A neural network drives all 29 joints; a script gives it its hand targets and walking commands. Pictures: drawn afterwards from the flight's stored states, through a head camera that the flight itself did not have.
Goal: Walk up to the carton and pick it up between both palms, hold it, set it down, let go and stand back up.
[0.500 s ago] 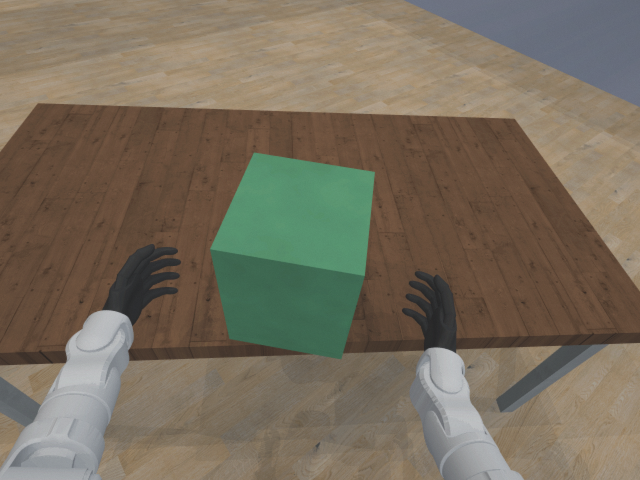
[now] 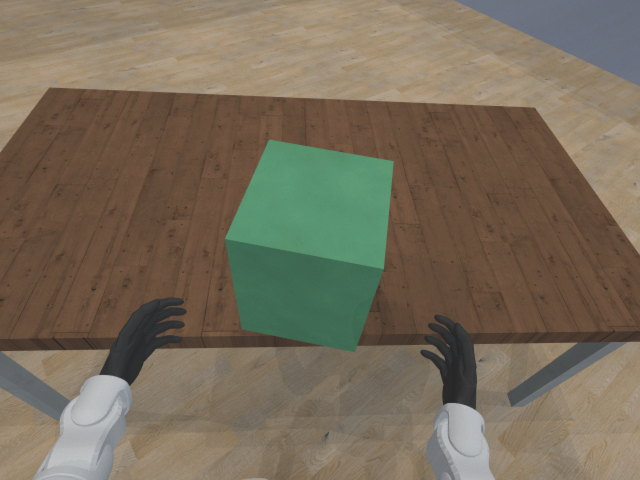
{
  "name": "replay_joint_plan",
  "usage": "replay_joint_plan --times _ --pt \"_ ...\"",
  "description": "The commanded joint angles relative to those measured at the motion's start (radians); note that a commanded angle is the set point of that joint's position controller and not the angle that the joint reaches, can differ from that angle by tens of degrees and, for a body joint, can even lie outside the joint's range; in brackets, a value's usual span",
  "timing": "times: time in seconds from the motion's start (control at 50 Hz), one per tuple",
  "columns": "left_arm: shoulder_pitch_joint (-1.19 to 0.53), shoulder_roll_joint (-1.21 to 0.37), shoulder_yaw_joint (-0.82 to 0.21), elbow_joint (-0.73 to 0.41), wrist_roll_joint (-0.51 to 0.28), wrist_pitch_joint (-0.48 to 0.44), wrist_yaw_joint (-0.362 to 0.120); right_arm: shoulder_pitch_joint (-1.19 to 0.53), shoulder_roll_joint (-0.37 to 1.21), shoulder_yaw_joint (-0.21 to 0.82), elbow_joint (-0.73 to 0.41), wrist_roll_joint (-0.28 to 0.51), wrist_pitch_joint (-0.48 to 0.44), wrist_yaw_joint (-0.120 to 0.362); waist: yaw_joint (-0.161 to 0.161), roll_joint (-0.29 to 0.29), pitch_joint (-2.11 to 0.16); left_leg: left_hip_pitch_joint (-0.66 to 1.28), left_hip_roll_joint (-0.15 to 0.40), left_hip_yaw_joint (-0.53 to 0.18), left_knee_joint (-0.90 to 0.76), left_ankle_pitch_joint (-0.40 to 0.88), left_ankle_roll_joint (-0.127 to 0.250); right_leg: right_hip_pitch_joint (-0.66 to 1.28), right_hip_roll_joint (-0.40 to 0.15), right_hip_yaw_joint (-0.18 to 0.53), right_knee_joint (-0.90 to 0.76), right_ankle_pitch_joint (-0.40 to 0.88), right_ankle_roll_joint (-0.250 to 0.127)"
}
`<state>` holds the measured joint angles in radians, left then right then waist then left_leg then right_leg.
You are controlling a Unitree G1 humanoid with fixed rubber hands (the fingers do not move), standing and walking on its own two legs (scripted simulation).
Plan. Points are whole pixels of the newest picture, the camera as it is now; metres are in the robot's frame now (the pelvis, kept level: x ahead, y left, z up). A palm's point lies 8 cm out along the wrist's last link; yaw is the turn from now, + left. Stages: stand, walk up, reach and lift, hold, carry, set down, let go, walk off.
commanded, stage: set down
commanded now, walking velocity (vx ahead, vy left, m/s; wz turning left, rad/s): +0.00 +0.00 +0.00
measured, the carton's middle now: (313, 249) +0.46 +0.03 -0.04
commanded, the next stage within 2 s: let go in 1.18 s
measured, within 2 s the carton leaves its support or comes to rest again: neither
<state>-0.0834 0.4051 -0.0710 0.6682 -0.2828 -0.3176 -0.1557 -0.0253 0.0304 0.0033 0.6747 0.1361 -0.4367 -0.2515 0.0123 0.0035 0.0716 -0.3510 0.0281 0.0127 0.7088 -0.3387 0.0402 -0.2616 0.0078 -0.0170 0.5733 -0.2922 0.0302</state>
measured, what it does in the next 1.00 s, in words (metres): shifts its weight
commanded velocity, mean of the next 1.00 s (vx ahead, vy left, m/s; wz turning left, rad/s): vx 0.00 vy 0.00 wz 0.00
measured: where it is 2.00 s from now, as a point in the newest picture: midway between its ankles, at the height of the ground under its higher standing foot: outside the picture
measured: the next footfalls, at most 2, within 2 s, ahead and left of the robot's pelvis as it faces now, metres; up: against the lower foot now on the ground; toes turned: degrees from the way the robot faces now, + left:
none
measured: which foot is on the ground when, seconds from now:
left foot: down 0.00-1.00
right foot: down 0.00-1.00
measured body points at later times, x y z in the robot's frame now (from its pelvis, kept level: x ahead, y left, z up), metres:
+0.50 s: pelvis +0.02 -0.03 +0.01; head +0.02 -0.01 +0.46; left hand +0.22 +0.23 -0.04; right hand +0.23 -0.21 -0.04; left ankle +0.02 +0.09 -0.72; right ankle +0.01 -0.15 -0.72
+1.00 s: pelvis +0.03 -0.04 +0.02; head +0.03 -0.03 +0.47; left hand +0.20 +0.21 -0.06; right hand +0.21 -0.24 -0.06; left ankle +0.02 +0.09 -0.72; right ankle +0.01 -0.15 -0.72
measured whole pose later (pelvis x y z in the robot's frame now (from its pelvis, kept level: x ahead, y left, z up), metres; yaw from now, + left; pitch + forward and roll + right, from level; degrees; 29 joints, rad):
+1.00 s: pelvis +0.03 -0.04 +0.02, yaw -1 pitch -5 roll +0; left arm 0.18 0.28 0.02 0.59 -0.07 -0.02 -0.09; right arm 0.18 -0.12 0.03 0.71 0.05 -0.26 -0.09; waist 0.03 -0.01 0.09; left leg -0.05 0.03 0.03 0.37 -0.23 -0.02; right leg -0.03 0.02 0.01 0.35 -0.24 -0.01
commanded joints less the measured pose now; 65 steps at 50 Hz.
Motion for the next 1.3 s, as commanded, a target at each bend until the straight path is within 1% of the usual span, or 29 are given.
replay_joint_plan --times 0.0,0.04,0.06,0.08,0.1,0.12,0.14,0.16,0.18,0.2,0.22,0.26,0.3,0.34,0.42,0.52,0.66,0.74,0.84,0.98,1.08,1.16,1.24,1.28 --pt "-0.092 0.130 0.065 -0.108 0.022 -0.028 0.001 -0.081 -0.049 -0.005 -0.083 -0.005 -0.051 0.018 -0.004 0.137 -0.213 0.168 0.016 -0.057 -0.142 0.255 -0.111 0.029 0.010 0.021 -0.077 0.049 -0.085" --pt "-0.079 0.116 0.067 -0.125 0.034 -0.017 0.004 -0.068 -0.056 -0.006 -0.064 -0.002 -0.049 0.027 -0.003 0.149 -0.192 0.176 0.016 -0.057 -0.153 0.249 -0.113 0.027 0.009 0.020 -0.088 0.040 -0.086" --pt "-0.052 0.103 0.060 -0.139 0.039 -0.012 0.010 -0.059 -0.070 -0.015 -0.063 -0.005 -0.051 0.034 -0.004 0.155 -0.184 0.197 0.021 -0.065 -0.164 0.273 -0.121 0.031 0.016 0.009 -0.089 0.057 -0.088" --pt "-0.043 0.103 0.058 -0.165 0.038 -0.012 0.013 -0.056 -0.077 -0.021 -0.082 -0.006 -0.057 0.039 -0.005 0.148 -0.183 0.208 0.022 -0.062 -0.164 0.298 -0.125 0.035 0.017 0.009 -0.095 0.070 -0.087" --pt "-0.034 0.096 0.057 -0.165 0.043 -0.006 0.017 -0.051 -0.079 -0.024 -0.068 -0.010 -0.053 0.043 -0.010 0.158 -0.167 0.214 0.019 -0.062 -0.171 0.307 -0.131 0.033 0.017 0.009 -0.103 0.071 -0.089" --pt "-0.030 0.101 0.053 -0.167 0.033 -0.006 0.014 -0.049 -0.070 -0.021 -0.088 -0.012 -0.056 0.043 -0.012 0.145 -0.169 0.215 0.016 -0.054 -0.171 0.302 -0.126 0.040 0.013 0.016 -0.109 0.078 -0.087" --pt "-0.013 0.087 0.049 -0.158 0.041 0.001 0.015 -0.039 -0.081 -0.021 -0.071 -0.020 -0.051 0.049 -0.011 0.143 -0.150 0.223 0.016 -0.056 -0.179 0.311 -0.126 0.038 0.016 0.012 -0.113 0.078 -0.085" --pt "0.000 0.093 0.057 -0.173 0.045 0.004 0.016 -0.028 -0.082 -0.018 -0.079 -0.019 -0.050 0.053 -0.007 0.134 -0.146 0.229 0.012 -0.047 -0.180 0.319 -0.123 0.043 0.013 0.016 -0.121 0.080 -0.083" --pt "0.029 0.068 0.095 -0.148 0.060 0.012 0.017 -0.010 -0.109 0.037 -0.079 -0.003 -0.032 0.073 0.033 0.093 -0.138 0.264 0.013 -0.028 -0.224 0.408 -0.109 0.082 0.026 0.009 -0.160 0.073 -0.089" --pt "0.034 0.077 0.092 -0.161 0.068 0.012 0.016 -0.007 -0.121 0.007 -0.083 -0.003 -0.026 0.078 0.012 0.089 -0.147 0.273 0.012 -0.028 -0.216 0.428 -0.112 0.089 0.025 0.011 -0.163 0.083 -0.086" --pt "0.038 0.073 0.094 -0.163 0.065 0.014 0.019 -0.003 -0.122 0.012 -0.088 -0.009 -0.023 0.083 0.021 0.081 -0.148 0.271 0.011 -0.026 -0.221 0.425 -0.108 0.095 0.025 0.010 -0.165 0.079 -0.085" --pt "0.044 0.070 0.075 -0.189 0.056 0.017 0.033 -0.003 -0.126 -0.006 -0.108 -0.026 -0.015 0.090 0.002 0.066 -0.150 0.265 0.011 -0.022 -0.244 0.375 -0.101 0.116 0.021 0.018 -0.172 0.073 -0.083" --pt "0.038 0.067 0.064 -0.187 0.055 0.021 0.039 0.001 -0.123 -0.014 -0.097 -0.038 -0.008 0.097 -0.006 0.059 -0.149 0.263 0.011 -0.009 -0.257 0.329 -0.091 0.117 0.016 0.022 -0.180 0.071 -0.085" --pt "0.032 0.067 0.065 -0.175 0.062 0.029 0.041 0.009 -0.121 -0.008 -0.078 -0.043 0.005 0.102 -0.003 0.064 -0.141 0.259 0.010 0.002 -0.266 0.300 -0.085 0.121 0.009 0.026 -0.188 0.069 -0.088" --pt "0.039 0.073 0.084 -0.149 0.084 0.063 0.045 0.026 -0.119 0.017 -0.059 -0.044 0.041 0.111 0.017 0.073 -0.120 0.262 0.002 0.021 -0.284 0.279 -0.079 0.137 -0.005 0.032 -0.208 0.064 -0.088" --pt "0.067 0.068 0.103 -0.129 0.115 0.127 0.046 0.053 -0.127 0.035 -0.066 -0.047 0.081 0.115 0.025 0.057 -0.100 0.301 -0.013 0.041 -0.298 0.284 -0.075 0.129 -0.021 0.039 -0.239 0.091 -0.073" --pt "0.110 0.047 0.128 -0.143 0.155 0.202 0.038 0.095 -0.156 0.042 -0.085 -0.061 0.112 0.115 0.024 0.018 -0.080 0.365 -0.029 0.053 -0.306 0.333 -0.074 0.117 -0.032 0.034 -0.268 0.211 -0.036" --pt "0.131 0.030 0.138 -0.165 0.176 0.227 0.041 0.117 -0.174 0.038 -0.089 -0.070 0.118 0.126 0.020 0.006 -0.081 0.396 -0.031 0.056 -0.314 0.367 -0.076 0.118 -0.027 0.026 -0.278 0.259 -0.026" --pt "0.155 0.002 0.135 -0.196 0.201 0.253 0.058 0.134 -0.194 0.021 -0.083 -0.083 0.130 0.149 0.016 0.010 -0.084 0.419 -0.026 0.059 -0.328 0.401 -0.077 0.111 -0.013 0.014 -0.294 0.243 -0.034" --pt "0.199 -0.048 0.127 -0.222 0.244 0.302 0.101 0.140 -0.232 -0.011 -0.051 -0.103 0.156 0.193 0.016 0.040 -0.088 0.423 -0.021 0.058 -0.348 0.448 -0.086 0.111 0.014 -0.007 -0.309 0.193 -0.055" --pt "0.225 -0.082 0.124 -0.230 0.271 0.341 0.128 0.139 -0.269 -0.032 -0.028 -0.118 0.174 0.224 0.014 0.049 -0.087 0.426 -0.020 0.053 -0.356 0.473 -0.092 0.108 0.028 -0.021 -0.314 0.186 -0.061" --pt "0.215 -0.101 0.118 -0.241 0.283 0.373 0.149 0.126 -0.294 -0.049 -0.016 -0.138 0.190 0.245 0.003 0.037 -0.081 0.421 -0.018 0.051 -0.360 0.442 -0.088 0.093 0.032 -0.028 -0.315 0.173 -0.057" --pt "0.162 -0.106 0.091 -0.272 0.272 0.399 0.174 0.090 -0.317 -0.088 -0.013 -0.173 0.196 0.265 -0.021 0.012 -0.081 0.402 -0.006 0.052 -0.366 0.328 -0.076 0.057 0.025 -0.031 -0.302 0.142 -0.050" --pt "0.151 -0.100 0.084 -0.281 0.263 0.399 0.181 0.087 -0.310 -0.091 -0.021 -0.178 0.195 0.268 -0.024 -0.011 -0.088 0.391 -0.005 0.055 -0.363 0.298 -0.067 0.056 0.016 -0.020 -0.296 0.157 -0.045"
